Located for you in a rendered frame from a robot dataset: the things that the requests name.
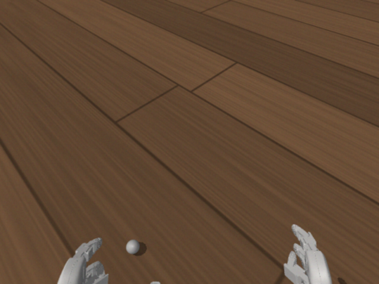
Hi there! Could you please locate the right robot hand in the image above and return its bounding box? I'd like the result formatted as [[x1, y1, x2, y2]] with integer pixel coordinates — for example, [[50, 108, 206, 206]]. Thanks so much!
[[284, 224, 332, 284]]

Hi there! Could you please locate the left robot hand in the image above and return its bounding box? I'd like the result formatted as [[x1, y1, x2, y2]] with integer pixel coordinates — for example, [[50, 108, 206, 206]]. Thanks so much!
[[57, 238, 108, 284]]

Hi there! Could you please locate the ball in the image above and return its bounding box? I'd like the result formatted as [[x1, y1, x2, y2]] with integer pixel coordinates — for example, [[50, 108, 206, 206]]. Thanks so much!
[[126, 240, 140, 254]]

